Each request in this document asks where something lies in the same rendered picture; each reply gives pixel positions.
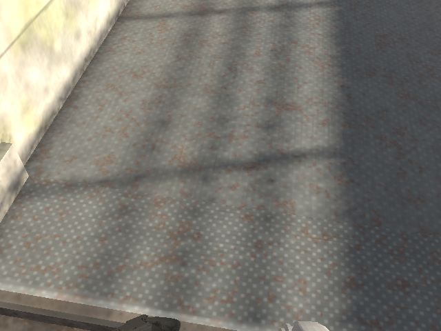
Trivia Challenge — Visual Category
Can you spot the robot left hand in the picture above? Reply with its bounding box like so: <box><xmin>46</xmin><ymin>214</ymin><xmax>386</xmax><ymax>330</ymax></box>
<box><xmin>110</xmin><ymin>314</ymin><xmax>181</xmax><ymax>331</ymax></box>

